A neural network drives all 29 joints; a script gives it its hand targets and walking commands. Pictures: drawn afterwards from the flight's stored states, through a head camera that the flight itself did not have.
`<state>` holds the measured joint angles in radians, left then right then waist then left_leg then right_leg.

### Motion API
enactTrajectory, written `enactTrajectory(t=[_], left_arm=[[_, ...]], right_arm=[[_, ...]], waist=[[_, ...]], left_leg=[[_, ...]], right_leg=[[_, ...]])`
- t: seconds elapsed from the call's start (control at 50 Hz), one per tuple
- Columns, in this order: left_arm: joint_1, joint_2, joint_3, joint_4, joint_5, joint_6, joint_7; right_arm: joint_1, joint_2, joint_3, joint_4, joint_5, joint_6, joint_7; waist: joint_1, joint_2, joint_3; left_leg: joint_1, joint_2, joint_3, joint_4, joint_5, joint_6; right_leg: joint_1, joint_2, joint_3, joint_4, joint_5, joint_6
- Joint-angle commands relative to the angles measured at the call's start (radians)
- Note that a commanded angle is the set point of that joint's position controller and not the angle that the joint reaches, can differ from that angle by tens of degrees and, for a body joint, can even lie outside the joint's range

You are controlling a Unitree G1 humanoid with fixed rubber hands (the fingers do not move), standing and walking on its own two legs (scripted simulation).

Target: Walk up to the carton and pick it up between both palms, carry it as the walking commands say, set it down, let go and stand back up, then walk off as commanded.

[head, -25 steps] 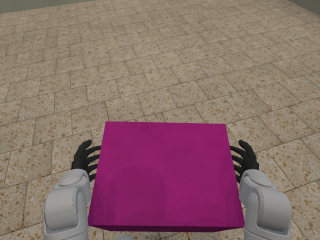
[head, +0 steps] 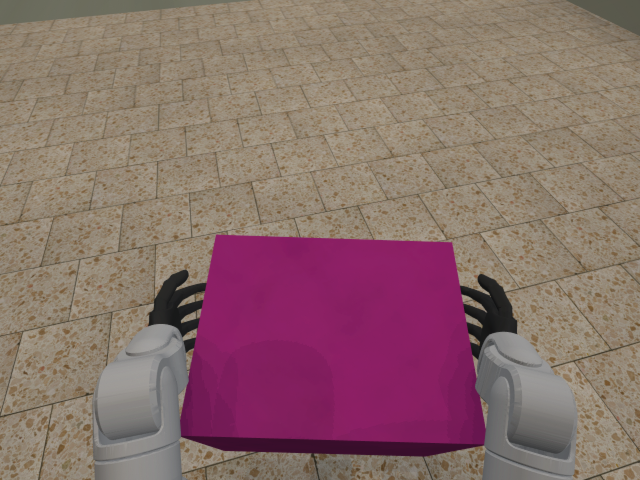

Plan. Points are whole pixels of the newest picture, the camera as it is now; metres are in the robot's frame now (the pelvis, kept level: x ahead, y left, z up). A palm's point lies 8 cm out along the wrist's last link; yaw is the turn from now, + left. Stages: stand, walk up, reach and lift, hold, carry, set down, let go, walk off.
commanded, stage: carry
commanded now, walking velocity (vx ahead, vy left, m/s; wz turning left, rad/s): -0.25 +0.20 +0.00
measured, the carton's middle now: (329, 354) +0.29 +0.00 -0.01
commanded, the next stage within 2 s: none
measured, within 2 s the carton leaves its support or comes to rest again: neither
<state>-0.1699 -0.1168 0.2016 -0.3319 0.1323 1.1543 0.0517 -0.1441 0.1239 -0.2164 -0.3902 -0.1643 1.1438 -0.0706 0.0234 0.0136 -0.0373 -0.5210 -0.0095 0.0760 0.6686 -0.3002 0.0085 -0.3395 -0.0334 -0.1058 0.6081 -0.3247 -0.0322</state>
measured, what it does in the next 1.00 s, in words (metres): walks backwards: left foot, then right foot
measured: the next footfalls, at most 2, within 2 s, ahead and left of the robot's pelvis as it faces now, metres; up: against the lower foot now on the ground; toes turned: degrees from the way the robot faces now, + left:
left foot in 0.30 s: -0.08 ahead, +0.24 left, +0.00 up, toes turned +5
right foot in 0.60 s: -0.19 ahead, +0.04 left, +0.00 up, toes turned -6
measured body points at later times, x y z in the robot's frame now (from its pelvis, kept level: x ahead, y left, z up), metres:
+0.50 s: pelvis -0.17 +0.11 +0.00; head -0.15 +0.13 +0.45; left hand +0.08 +0.32 +0.05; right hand +0.12 -0.04 +0.07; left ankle -0.12 +0.24 -0.73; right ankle -0.19 +0.02 -0.67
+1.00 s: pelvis -0.34 +0.21 +0.00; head -0.33 +0.23 +0.45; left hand -0.08 +0.42 +0.05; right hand -0.06 +0.05 +0.07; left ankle -0.33 +0.36 -0.73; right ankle -0.28 +0.06 -0.70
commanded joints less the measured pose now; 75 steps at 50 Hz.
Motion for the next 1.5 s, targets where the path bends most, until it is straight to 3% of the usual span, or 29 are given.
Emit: enactTrajectory(t=[0.0,0.02,0.08,0.2,0.24,0.28,0.3,0.32,0.36,0.42,0.54,0.58,0.6,0.62,0.66,0.72,0.82,0.86,0.9,0.92,0.94,0.98,1.02,1.1,1.14,1.18,1.2,1.3,1.48], left_arm=[[-0.423,-0.879,-0.769,-0.067,-0.435,0.027,-0.308],[-0.427,-0.869,-0.762,-0.091,-0.42,0.019,-0.306],[-0.455,-0.871,-0.764,-0.141,-0.417,-0.007,-0.295],[-0.381,-0.805,-0.758,-0.131,-0.392,0.007,-0.276],[-0.396,-0.812,-0.772,-0.125,-0.396,0.011,-0.273],[-0.42,-0.823,-0.79,-0.135,-0.403,0.01,-0.27],[-0.424,-0.819,-0.794,-0.14,-0.407,0.014,-0.272],[-0.476,-0.832,-0.81,-0.169,-0.434,0.018,-0.277],[-0.531,-0.862,-0.832,-0.147,-0.482,0.014,-0.285],[-0.648,-0.838,-0.854,-0.175,-0.524,0.005,-0.3],[-0.537,-0.844,-0.808,-0.093,-0.504,0.027,-0.303],[-0.501,-0.858,-0.788,-0.039,-0.482,0.035,-0.312],[-0.43,-0.871,-0.782,-0.016,-0.467,0.029,-0.317],[-0.462,-0.891,-0.773,-0.047,-0.462,0.027,-0.316],[-0.48,-0.892,-0.76,-0.07,-0.428,0.018,-0.309],[-0.505,-0.894,-0.757,-0.12,-0.425,-0.008,-0.297],[-0.415,-0.835,-0.748,-0.102,-0.389,0.001,-0.277],[-0.423,-0.832,-0.76,-0.091,-0.387,0.003,-0.274],[-0.451,-0.829,-0.778,-0.103,-0.392,0.002,-0.273],[-0.435,-0.827,-0.778,-0.101,-0.395,0.009,-0.275],[-0.492,-0.848,-0.799,-0.122,-0.427,0.011,-0.278],[-0.572,-0.877,-0.836,-0.106,-0.477,0.011,-0.291],[-0.661,-0.866,-0.849,-0.113,-0.507,0.004,-0.303],[-0.668,-0.859,-0.827,-0.085,-0.525,0.015,-0.311],[-0.6,-0.868,-0.81,-0.038,-0.513,0.029,-0.315],[-0.556,-0.883,-0.794,0.019,-0.493,0.043,-0.322],[-0.498,-0.901,-0.785,0.071,-0.467,0.038,-0.326],[-0.56,-0.89,-0.763,0.019,-0.431,0.017,-0.309],[-0.558,-0.883,-0.776,0.007,-0.424,0.0,-0.291]], right_arm=[[-0.454,0.874,0.861,-0.016,0.457,0.045,0.295],[-0.462,0.889,0.866,-0.015,0.473,0.04,0.301],[-0.514,0.891,0.879,-0.083,0.515,0.024,0.303],[-0.432,0.806,0.853,-0.066,0.486,0.048,0.301],[-0.391,0.809,0.838,-0.028,0.479,0.054,0.311],[-0.387,0.802,0.819,-0.019,0.482,0.054,0.32],[-0.385,0.795,0.811,-0.004,0.478,0.052,0.324],[-0.396,0.8,0.81,-0.01,0.476,0.039,0.323],[-0.357,0.839,0.76,0.02,0.444,0.039,0.308],[-0.404,0.875,0.726,0.001,0.422,0.02,0.297],[-0.373,0.869,0.751,0.018,0.412,0.027,0.282],[-0.401,0.86,0.772,0.038,0.424,0.036,0.28],[-0.408,0.861,0.803,-0.009,0.421,0.042,0.287],[-0.457,0.886,0.831,-0.012,0.434,0.042,0.29],[-0.473,0.923,0.859,0.021,0.466,0.037,0.3],[-0.527,0.926,0.869,-0.044,0.513,0.024,0.304],[-0.481,0.832,0.853,-0.053,0.498,0.042,0.303],[-0.432,0.824,0.839,-0.009,0.49,0.048,0.312],[-0.426,0.818,0.819,0.01,0.494,0.049,0.321],[-0.406,0.811,0.81,0.03,0.49,0.05,0.324],[-0.426,0.826,0.81,0.023,0.484,0.038,0.321],[-0.411,0.866,0.766,0.057,0.452,0.035,0.306],[-0.446,0.893,0.742,0.066,0.433,0.021,0.301],[-0.452,0.894,0.73,0.065,0.419,0.015,0.286],[-0.425,0.882,0.735,0.079,0.415,0.024,0.281],[-0.436,0.877,0.741,0.108,0.423,0.034,0.28],[-0.451,0.89,0.77,0.092,0.422,0.04,0.287],[-0.547,0.916,0.82,0.066,0.476,0.047,0.315],[-0.529,0.887,0.794,0.109,0.492,0.041,0.331]], waist=[[0.006,-0.204,-0.244],[0.0,-0.103,-0.241],[-0.01,-0.146,-0.234],[-0.001,-0.315,-0.291],[-0.007,-0.302,-0.296],[-0.008,-0.143,-0.312],[-0.01,0.133,-0.301],[-0.036,0.363,-0.277],[-0.046,0.208,-0.259],[-0.03,0.163,-0.288],[-0.021,0.151,-0.363],[-0.012,-0.068,-0.347],[0.005,-0.412,-0.243],[0.014,-0.342,-0.221],[0.001,-0.107,-0.239],[-0.01,-0.147,-0.238],[0.002,-0.294,-0.305],[-0.007,-0.27,-0.3],[-0.006,-0.078,-0.309],[-0.011,0.185,-0.314],[-0.031,0.304,-0.286],[-0.034,0.19,-0.268],[-0.022,0.193,-0.262],[-0.029,0.184,-0.292],[-0.016,0.134,-0.328],[-0.017,-0.011,-0.351],[-0.018,-0.163,-0.275],[-0.011,-0.098,-0.211],[-0.002,0.025,-0.224]], left_leg=[[-0.125,0.008,-0.198,0.488,-0.221,-0.042],[-0.106,-0.003,-0.223,0.565,-0.161,-0.054],[-0.105,-0.017,-0.178,0.535,-0.093,-0.103],[0.093,0.035,-0.058,0.061,-0.178,-0.09],[0.181,0.017,-0.002,-0.152,-0.102,-0.063],[0.337,0.079,-0.033,-0.348,-0.002,-0.053],[0.383,0.265,-0.221,-0.38,0.2,0.001],[0.308,0.38,-0.31,-0.343,0.458,0.124],[0.255,0.321,-0.158,-0.282,0.684,0.16],[0.34,0.236,-0.061,-0.256,0.5,0.135],[0.439,0.25,-0.213,-0.241,0.491,0.165],[0.199,0.177,-0.187,-0.11,0.264,0.05],[-0.123,0.048,-0.061,0.045,-0.132,-0.019],[-0.163,0.024,-0.121,0.332,-0.254,-0.041],[-0.1,-0.006,-0.228,0.565,-0.167,-0.054],[-0.097,-0.016,-0.174,0.532,-0.103,-0.1],[0.094,0.028,-0.044,0.087,-0.183,-0.098],[0.216,0.01,0.024,-0.162,-0.082,-0.071],[0.367,0.102,-0.054,-0.326,-0.003,-0.071],[0.383,0.331,-0.301,-0.378,0.188,-0.013],[0.298,0.395,-0.351,-0.346,0.334,0.097],[0.238,0.317,-0.222,-0.331,0.359,0.114],[0.267,0.248,-0.123,-0.336,0.192,0.083],[0.322,0.274,-0.204,-0.333,0.199,0.122],[0.368,0.269,-0.212,-0.265,0.267,0.096],[0.255,0.22,-0.196,-0.156,0.268,0.007],[0.181,0.125,-0.097,-0.193,0.142,-0.026],[0.314,0.114,-0.053,-0.184,0.1,-0.032],[0.226,0.139,-0.12,-0.266,-0.054,-0.018]], right_leg=[[0.192,-0.475,0.348,-0.219,0.84,-0.184],[0.149,-0.41,0.254,-0.218,0.696,-0.151],[0.144,-0.282,0.097,-0.191,0.523,-0.065],[0.212,-0.324,0.195,-0.237,0.401,-0.073],[0.215,-0.315,0.195,-0.193,0.424,-0.061],[0.108,-0.242,0.13,-0.04,0.347,0.004],[-0.065,-0.111,0.034,0.104,0.0,0.061],[-0.187,0.025,-0.005,0.4,-0.379,0.07],[-0.189,0.028,0.116,0.687,-0.347,0.048],[-0.199,-0.005,0.056,0.566,-0.207,0.071],[0.016,-0.022,0.023,-0.082,-0.085,0.008],[0.259,-0.216,0.226,-0.29,0.136,0.006],[0.27,-0.487,0.471,-0.269,0.559,-0.134],[0.222,-0.541,0.45,-0.239,0.846,-0.2],[0.146,-0.409,0.25,-0.214,0.691,-0.154],[0.144,-0.278,0.092,-0.177,0.545,-0.065],[0.194,-0.286,0.155,-0.229,0.283,-0.063],[0.159,-0.266,0.165,-0.202,0.146,-0.056],[0.025,-0.183,0.095,-0.012,0.108,0.0],[-0.127,-0.073,0.007,0.134,-0.103,0.066],[-0.165,-0.004,0.052,0.328,-0.326,0.063],[-0.145,0.007,0.116,0.545,-0.254,0.057],[-0.157,-0.027,0.071,0.48,-0.149,0.068],[-0.044,-0.008,0.026,0.136,-0.169,0.048],[0.067,-0.001,0.012,-0.172,-0.009,0.038],[0.258,-0.15,0.173,-0.279,0.146,0.039],[0.153,-0.218,0.214,-0.244,0.234,0.001],[-0.08,-0.14,0.121,-0.316,-0.209,0.0],[-0.056,-0.073,0.105,-0.234,-0.18,-0.006]])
